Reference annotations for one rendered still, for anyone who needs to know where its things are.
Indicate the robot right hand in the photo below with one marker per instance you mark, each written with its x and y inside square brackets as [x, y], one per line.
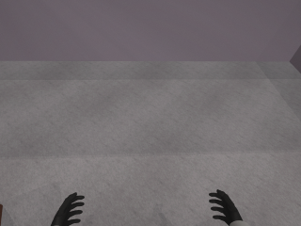
[229, 210]

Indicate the robot left hand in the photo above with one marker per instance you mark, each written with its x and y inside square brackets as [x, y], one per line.
[64, 212]

